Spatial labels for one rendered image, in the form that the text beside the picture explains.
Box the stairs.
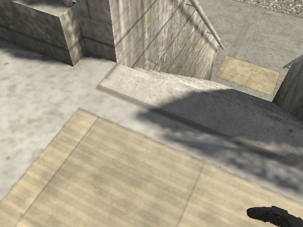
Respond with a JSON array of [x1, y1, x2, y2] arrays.
[[134, 67, 303, 130]]

